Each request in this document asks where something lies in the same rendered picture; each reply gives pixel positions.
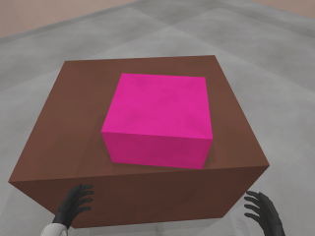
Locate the right robot hand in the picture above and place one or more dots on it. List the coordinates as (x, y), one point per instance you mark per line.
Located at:
(268, 217)

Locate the carton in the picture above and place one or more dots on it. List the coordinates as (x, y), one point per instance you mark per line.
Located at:
(159, 120)

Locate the left robot forearm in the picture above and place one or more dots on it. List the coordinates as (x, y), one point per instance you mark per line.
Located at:
(54, 229)

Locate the pedestal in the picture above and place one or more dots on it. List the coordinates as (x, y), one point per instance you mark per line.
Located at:
(66, 148)

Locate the left robot hand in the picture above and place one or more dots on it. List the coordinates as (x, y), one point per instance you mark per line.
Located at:
(69, 207)

